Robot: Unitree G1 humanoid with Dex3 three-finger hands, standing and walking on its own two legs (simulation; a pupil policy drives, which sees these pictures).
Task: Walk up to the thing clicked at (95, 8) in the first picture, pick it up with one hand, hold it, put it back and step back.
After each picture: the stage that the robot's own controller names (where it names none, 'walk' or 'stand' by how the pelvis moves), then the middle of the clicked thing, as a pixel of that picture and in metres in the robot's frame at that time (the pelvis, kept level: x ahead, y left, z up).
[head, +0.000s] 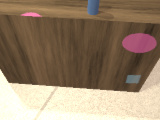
stand; (93, 3) +0.89 -0.05 +0.04
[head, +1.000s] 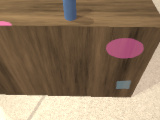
rise first; (69, 7) +0.78 +0.12 +0.06
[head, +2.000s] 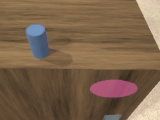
stand; (38, 42) +0.48 +0.20 +0.07
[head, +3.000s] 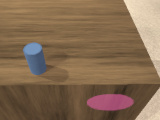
stand; (35, 59) +0.45 +0.20 +0.04
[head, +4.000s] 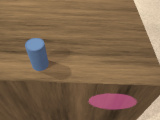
stand; (37, 55) +0.45 +0.19 +0.04
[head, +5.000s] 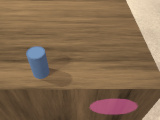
stand; (38, 63) +0.43 +0.19 +0.04
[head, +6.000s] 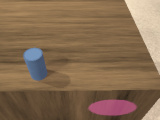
stand; (36, 64) +0.43 +0.20 +0.04
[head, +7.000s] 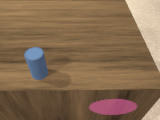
rise first; (37, 64) +0.43 +0.19 +0.04
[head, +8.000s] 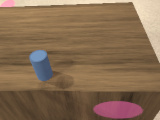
rise first; (41, 66) +0.43 +0.22 +0.04
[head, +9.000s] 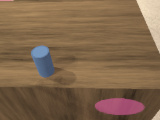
go down; (43, 62) +0.43 +0.21 +0.04
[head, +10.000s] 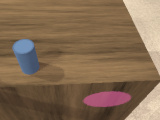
go down; (27, 57) +0.44 +0.19 +0.05
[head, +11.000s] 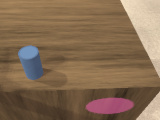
go down; (31, 63) +0.43 +0.20 +0.05
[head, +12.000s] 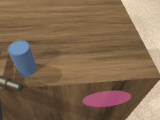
close in; (23, 59) +0.42 +0.21 +0.06
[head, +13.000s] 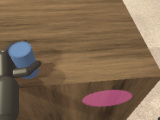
close; (25, 61) +0.41 +0.20 +0.07
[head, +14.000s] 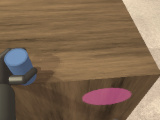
lift; (22, 67) +0.38 +0.21 +0.07
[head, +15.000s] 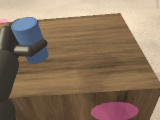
lift; (31, 41) +0.35 +0.16 +0.26
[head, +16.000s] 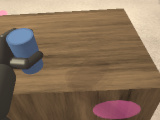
hold; (26, 52) +0.33 +0.18 +0.22
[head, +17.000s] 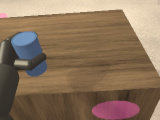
hold; (31, 54) +0.34 +0.17 +0.21
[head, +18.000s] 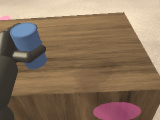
crouch; (30, 47) +0.34 +0.17 +0.24
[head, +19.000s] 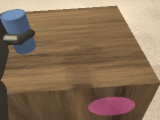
crouch; (19, 32) +0.41 +0.20 +0.24
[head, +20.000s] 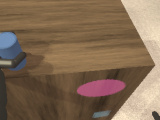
lower; (11, 52) +0.43 +0.22 +0.08
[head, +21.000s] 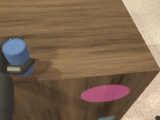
lower; (19, 58) +0.41 +0.21 +0.08
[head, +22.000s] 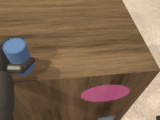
lower; (19, 57) +0.42 +0.21 +0.08
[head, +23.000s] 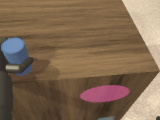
lower; (18, 57) +0.42 +0.21 +0.08
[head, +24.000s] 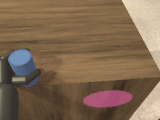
open; (24, 68) +0.38 +0.20 +0.07
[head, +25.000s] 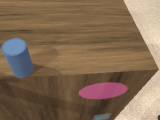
rise; (19, 59) +0.40 +0.20 +0.08
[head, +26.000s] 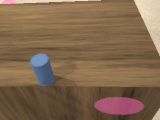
sink last; (43, 70) +0.40 +0.20 +0.05
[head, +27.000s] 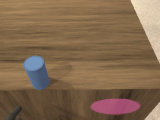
stand; (37, 73) +0.37 +0.19 +0.04
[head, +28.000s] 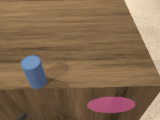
stand; (34, 72) +0.38 +0.21 +0.04
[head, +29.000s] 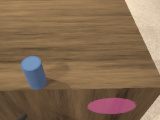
stand; (34, 73) +0.38 +0.20 +0.04
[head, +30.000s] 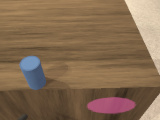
stand; (33, 73) +0.38 +0.21 +0.04
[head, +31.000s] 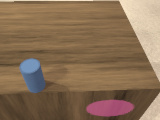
walk; (33, 76) +0.37 +0.20 +0.04
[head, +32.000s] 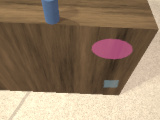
walk; (50, 8) +0.66 +0.17 +0.06
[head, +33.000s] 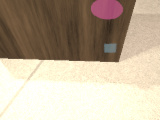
walk; out of the picture +1.05 +0.18 +0.06
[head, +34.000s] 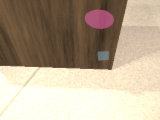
stand; out of the picture +1.11 +0.19 +0.05
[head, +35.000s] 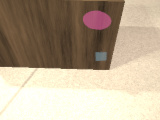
stand; out of the picture +1.11 +0.21 +0.04
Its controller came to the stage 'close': yes
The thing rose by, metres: 0.21
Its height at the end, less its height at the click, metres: +0.00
